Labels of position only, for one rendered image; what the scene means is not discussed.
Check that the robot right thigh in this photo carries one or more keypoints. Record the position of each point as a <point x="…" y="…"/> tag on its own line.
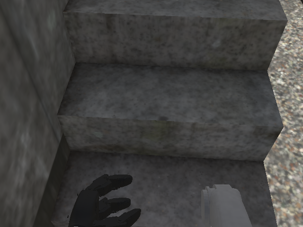
<point x="222" y="206"/>

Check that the left robot hand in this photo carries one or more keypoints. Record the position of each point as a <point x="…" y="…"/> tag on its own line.
<point x="89" y="211"/>

